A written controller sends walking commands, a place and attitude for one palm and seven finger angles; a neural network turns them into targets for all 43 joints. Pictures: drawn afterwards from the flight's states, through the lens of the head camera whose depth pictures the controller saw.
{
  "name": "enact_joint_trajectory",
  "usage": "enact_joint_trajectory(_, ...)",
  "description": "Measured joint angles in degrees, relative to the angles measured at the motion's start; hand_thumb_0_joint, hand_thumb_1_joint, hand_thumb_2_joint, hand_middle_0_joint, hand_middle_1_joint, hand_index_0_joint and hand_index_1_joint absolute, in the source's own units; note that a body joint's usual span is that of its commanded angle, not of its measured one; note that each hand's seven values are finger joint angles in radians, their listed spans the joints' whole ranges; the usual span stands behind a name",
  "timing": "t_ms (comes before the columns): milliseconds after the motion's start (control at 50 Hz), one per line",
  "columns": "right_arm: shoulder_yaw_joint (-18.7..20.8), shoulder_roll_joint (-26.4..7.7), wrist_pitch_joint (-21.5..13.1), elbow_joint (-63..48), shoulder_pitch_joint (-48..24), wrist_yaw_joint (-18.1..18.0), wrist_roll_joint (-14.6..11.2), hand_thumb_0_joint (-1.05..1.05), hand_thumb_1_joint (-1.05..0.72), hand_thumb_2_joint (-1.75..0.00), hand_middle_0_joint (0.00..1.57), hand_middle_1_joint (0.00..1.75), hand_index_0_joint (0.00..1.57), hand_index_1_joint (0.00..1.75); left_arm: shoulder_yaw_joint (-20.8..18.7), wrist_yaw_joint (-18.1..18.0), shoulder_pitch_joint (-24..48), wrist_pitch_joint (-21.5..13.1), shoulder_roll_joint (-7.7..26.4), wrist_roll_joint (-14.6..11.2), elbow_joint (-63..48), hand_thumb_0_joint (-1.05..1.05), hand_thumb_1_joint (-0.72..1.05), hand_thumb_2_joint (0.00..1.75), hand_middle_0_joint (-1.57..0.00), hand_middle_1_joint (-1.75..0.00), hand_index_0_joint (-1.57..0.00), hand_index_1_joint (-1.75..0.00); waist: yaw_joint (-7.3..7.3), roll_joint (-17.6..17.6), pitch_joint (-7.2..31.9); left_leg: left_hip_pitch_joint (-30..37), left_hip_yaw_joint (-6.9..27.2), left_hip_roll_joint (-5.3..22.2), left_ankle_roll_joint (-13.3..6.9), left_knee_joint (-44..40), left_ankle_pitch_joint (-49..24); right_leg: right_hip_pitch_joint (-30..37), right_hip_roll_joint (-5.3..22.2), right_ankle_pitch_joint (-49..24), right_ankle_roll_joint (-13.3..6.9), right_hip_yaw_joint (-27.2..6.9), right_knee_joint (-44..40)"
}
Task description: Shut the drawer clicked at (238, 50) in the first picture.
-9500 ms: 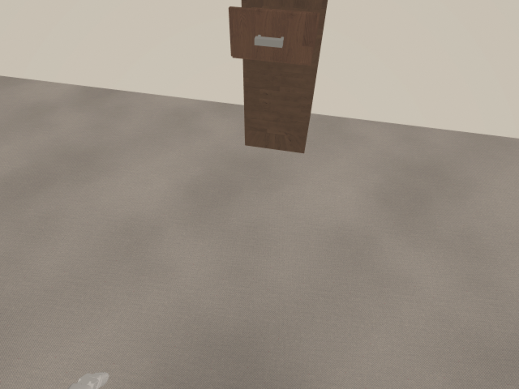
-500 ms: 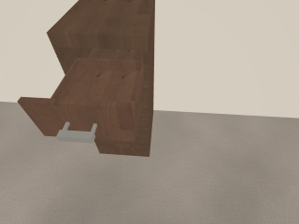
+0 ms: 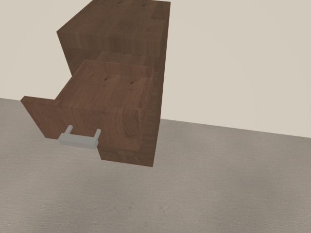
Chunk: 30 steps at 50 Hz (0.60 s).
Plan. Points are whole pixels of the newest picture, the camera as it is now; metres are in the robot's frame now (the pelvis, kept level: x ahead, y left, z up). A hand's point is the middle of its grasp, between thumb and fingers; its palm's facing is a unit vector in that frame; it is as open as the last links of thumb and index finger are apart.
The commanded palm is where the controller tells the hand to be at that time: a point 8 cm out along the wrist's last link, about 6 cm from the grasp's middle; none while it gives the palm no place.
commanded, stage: look again from close up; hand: left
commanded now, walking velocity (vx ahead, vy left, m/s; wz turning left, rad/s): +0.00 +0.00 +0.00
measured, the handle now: (81, 135) +0.37 +0.25 +0.01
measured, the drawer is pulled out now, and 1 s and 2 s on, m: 0.30 0.30 0.30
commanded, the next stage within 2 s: shuffle to correct the standing spot in 0.54 s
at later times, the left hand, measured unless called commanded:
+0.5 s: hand out of the picture +0.03 +0.21 -0.18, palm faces +0.01 -0.98 -0.22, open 7.4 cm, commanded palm none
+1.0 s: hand out of the picture -0.01 +0.21 -0.20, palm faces +0.08 -0.99 -0.15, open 7.3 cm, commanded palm none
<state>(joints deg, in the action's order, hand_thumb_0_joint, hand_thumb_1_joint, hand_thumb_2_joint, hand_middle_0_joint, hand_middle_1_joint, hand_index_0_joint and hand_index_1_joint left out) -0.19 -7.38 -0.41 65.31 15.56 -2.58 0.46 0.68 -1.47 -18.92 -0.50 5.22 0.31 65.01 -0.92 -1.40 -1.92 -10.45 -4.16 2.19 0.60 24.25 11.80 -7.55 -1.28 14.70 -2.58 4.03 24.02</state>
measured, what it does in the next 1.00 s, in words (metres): shifts its weight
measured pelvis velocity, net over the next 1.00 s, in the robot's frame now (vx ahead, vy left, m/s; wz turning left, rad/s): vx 0.05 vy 0.05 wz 0.00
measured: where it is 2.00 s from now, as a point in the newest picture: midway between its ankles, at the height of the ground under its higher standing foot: outside the picture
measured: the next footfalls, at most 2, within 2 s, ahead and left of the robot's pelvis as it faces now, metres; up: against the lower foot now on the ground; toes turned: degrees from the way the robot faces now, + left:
right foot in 1.36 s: +0.13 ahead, -0.08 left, +0.00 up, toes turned -3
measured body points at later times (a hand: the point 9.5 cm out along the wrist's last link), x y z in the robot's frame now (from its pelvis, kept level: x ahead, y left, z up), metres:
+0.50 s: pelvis +0.01 +0.03 -0.01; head +0.01 +0.03 +0.44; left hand +0.03 +0.26 -0.16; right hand +0.00 -0.18 -0.17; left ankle +0.01 +0.13 -0.74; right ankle -0.02 -0.09 -0.74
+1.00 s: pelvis +0.05 +0.05 -0.01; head +0.05 +0.07 +0.43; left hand -0.02 +0.26 -0.18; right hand +0.04 -0.18 -0.16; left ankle +0.01 +0.12 -0.74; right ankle -0.02 -0.09 -0.74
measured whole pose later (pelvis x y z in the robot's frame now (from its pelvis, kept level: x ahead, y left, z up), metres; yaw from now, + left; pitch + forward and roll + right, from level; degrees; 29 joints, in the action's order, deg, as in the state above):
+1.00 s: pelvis +0.05 +0.05 -0.01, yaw +0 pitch -1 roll +0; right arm -0.5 -8.2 -0.6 63.5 18.3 -0.7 1.0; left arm -1.4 -1.7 -23.4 -0.5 8.7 1.3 63.5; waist -1.6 -2.6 -1.3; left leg -11.9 -5.1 -1.1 -3.4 34.4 21.7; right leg -8.3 2.4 23.3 0.7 2.8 32.7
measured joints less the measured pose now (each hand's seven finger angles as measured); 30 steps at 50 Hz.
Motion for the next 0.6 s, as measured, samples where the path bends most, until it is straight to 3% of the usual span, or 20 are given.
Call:
enact_joint_trajectory(60,-0.02,-0.16,0.03,0.14,-0.14,0.07,-0.03,0.01,-0.94,-0.90,0.20,0.29,0.20,0.30,0.04,-0.13,-0.23,-0.08,0.06,0.08,0.31,0.00,0.91,0.89,-0.20,-0.30,-0.20,-0.29,0.21,0.45,-0.15,0.58,-0.14,-0.21,-0.03,-1.03,-0.44,0.28,0.17,-0.14,0.05,-0.12,-0.44)
enact_joint_trajectory(140,0.44,-1.97,0.68,-2.34,-0.30,1.10,0.09,0.02,-0.94,-0.90,0.20,0.29,0.20,0.30,0.37,-1.23,-0.89,-1.55,-0.26,0.61,-0.60,0.00,0.91,0.89,-0.20,-0.30,-0.21,-0.29,0.92,3.72,-0.51,-3.28,1.82,0.96,-0.35,5.14,2.78,-1.27,-1.28,-0.15,0.17,0.18,0.54)
enact_joint_trajectory(220,0.43,-2.11,0.19,-3.70,0.54,1.48,0.33,0.01,-0.94,-0.90,0.20,0.29,0.20,0.30,0.02,-1.34,-0.83,-1.24,1.23,0.44,-1.03,0.00,0.91,0.89,-0.20,-0.30,-0.21,-0.29,2.15,3.84,0.02,-3.50,1.65,-0.09,-0.77,6.60,3.56,-2.04,-0.15,1.72,0.63,0.01,3.37)
enact_joint_trajectory(380,-0.80,-1.11,-0.19,-2.95,2.42,1.49,0.39,0.01,-0.93,-0.90,0.20,0.29,0.20,0.30,-0.46,-1.21,1.91,-0.35,3.99,0.25,-3.33,0.00,0.91,0.89,-0.20,-0.30,-0.20,-0.29,1.61,2.74,1.00,-2.10,0.58,-1.98,-2.02,5.38,3.59,-2.10,1.82,3.03,1.86,-0.93,5.10)
enact_joint_trajectory(600,-1.29,-0.29,-0.66,-1.40,1.91,1.39,0.19,0.00,-0.92,-0.90,0.20,0.29,0.20,0.30,-0.27,-0.99,3.40,0.17,4.16,0.14,-3.58,0.00,0.92,0.89,-0.20,-0.30,-0.20,-0.29,1.39,0.83,0.40,-0.90,0.00,-2.84,-2.60,3.22,2.72,-1.49,2.62,2.55,2.56,-1.49,3.99)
